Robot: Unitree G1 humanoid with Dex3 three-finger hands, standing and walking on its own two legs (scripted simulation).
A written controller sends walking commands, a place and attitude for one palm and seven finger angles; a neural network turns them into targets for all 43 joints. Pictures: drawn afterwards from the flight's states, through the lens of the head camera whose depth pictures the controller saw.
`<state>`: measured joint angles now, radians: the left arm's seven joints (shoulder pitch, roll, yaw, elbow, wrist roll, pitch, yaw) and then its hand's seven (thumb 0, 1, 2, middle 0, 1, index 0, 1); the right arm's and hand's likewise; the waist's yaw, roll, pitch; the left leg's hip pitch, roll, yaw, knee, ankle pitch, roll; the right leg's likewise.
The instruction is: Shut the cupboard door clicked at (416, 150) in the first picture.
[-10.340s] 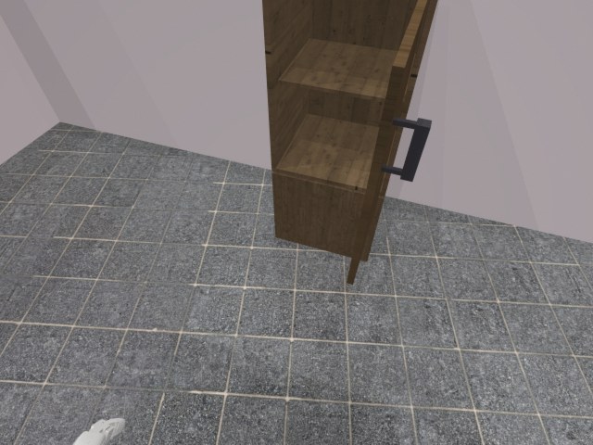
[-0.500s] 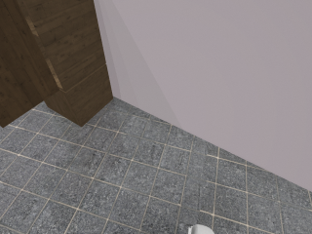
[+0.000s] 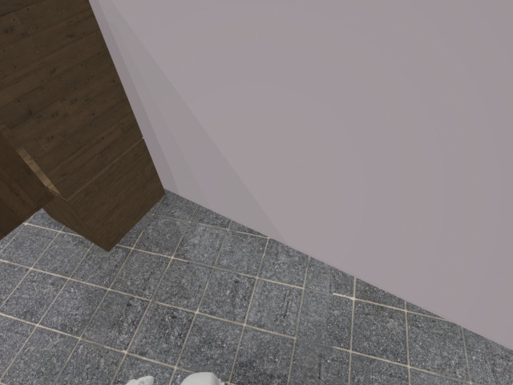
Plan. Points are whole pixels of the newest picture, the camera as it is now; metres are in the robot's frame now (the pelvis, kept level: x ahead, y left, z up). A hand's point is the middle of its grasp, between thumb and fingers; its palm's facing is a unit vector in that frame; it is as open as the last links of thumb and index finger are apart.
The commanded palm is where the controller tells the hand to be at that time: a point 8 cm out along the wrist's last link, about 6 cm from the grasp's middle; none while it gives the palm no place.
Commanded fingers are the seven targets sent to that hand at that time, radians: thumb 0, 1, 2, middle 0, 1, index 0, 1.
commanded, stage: walk to a spot facing it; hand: left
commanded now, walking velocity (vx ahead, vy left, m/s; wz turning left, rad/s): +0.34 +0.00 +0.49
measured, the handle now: out of the picture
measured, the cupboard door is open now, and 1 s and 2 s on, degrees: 89 89 89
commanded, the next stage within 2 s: turn to face it in 0.28 s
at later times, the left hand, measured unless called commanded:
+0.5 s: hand out of the picture +0.10 +0.24 -0.19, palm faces +0.33 -0.93 -0.17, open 7.4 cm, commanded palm none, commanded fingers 0.00 0.90 0.90 -0.20 -0.30 -0.20 -0.30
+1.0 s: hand (126, 293) +0.31 +0.28 -0.14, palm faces +0.46 -0.85 -0.28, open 7.4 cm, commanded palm none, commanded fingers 0.00 0.90 0.90 -0.20 -0.30 -0.20 -0.30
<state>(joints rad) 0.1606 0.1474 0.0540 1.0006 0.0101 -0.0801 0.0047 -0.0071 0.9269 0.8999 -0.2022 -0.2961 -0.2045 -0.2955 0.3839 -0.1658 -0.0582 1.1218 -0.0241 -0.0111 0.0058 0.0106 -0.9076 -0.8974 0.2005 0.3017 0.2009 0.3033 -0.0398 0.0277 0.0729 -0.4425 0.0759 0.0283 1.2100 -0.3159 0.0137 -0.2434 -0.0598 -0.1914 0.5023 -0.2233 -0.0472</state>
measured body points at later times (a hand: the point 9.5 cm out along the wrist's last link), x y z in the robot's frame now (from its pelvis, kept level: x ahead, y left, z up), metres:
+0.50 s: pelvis +0.18 +0.08 -0.01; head +0.21 +0.11 +0.43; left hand +0.08 +0.29 -0.18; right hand +0.37 -0.12 -0.14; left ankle +0.23 +0.16 -0.74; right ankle +0.12 -0.08 -0.64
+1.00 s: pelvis +0.26 +0.04 -0.01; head +0.31 +0.03 +0.44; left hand +0.29 +0.33 -0.11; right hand +0.40 -0.18 -0.17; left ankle +0.22 +0.15 -0.71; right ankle +0.32 -0.05 -0.74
